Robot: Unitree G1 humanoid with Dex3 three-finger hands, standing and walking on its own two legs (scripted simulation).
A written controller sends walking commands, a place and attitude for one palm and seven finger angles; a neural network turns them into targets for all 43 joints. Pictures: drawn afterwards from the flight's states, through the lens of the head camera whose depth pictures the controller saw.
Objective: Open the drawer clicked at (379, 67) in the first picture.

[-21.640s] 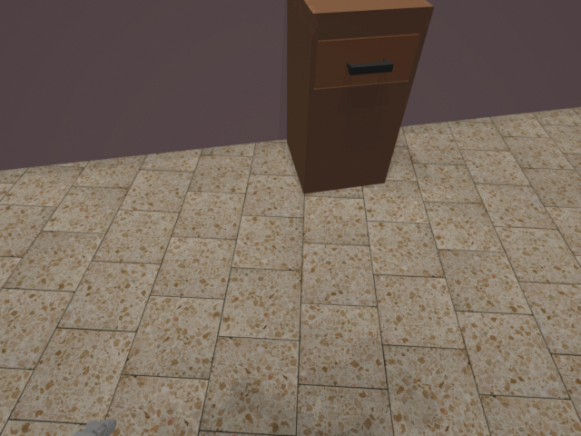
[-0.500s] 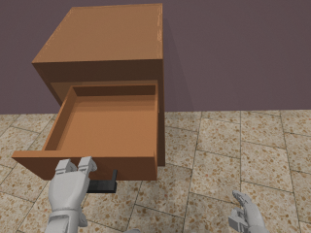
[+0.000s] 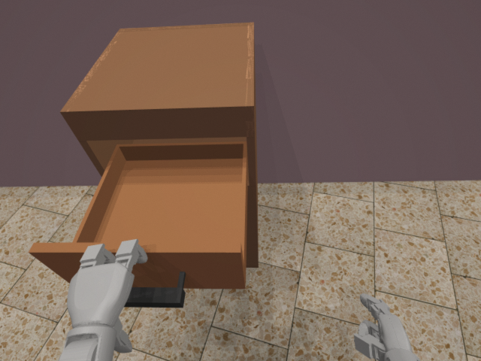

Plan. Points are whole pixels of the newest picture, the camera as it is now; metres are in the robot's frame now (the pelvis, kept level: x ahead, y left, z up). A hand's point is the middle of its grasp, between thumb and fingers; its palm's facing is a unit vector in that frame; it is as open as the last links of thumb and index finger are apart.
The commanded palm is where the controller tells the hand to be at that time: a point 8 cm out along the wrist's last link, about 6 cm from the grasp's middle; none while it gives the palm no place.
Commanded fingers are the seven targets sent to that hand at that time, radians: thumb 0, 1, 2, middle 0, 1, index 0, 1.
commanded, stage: lift the hand off the handle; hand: left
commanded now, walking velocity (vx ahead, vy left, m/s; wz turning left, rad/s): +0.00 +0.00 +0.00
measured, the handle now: (143, 286) +0.26 +0.23 -0.08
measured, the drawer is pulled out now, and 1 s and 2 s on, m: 0.30 0.30 0.30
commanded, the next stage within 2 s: draw the hand back to the body in 0.92 s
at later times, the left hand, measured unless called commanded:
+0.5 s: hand (114, 284) +0.22 +0.22 +0.04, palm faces +0.06 -0.11 -0.99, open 13.8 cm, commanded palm +0.19 +0.22 +0.10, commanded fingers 0.00 -0.50 0.30 -0.30 -1.20 -0.30 -1.20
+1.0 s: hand (104, 279) +0.21 +0.23 +0.07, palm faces +0.04 -0.13 -0.99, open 13.8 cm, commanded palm +0.19 +0.22 +0.12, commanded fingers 0.00 -0.50 0.30 -0.30 -1.20 -0.30 -1.20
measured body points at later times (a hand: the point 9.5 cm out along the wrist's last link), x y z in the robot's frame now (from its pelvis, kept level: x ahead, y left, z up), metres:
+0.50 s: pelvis +0.01 +0.00 +0.01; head +0.02 -0.04 +0.46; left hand +0.21 +0.23 +0.10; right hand +0.22 -0.22 -0.08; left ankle +0.00 +0.12 -0.70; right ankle +0.00 -0.10 -0.70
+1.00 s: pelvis +0.01 +0.00 +0.02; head +0.02 -0.04 +0.47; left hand +0.21 +0.23 +0.12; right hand +0.23 -0.21 -0.07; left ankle +0.00 +0.12 -0.70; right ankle +0.00 -0.10 -0.70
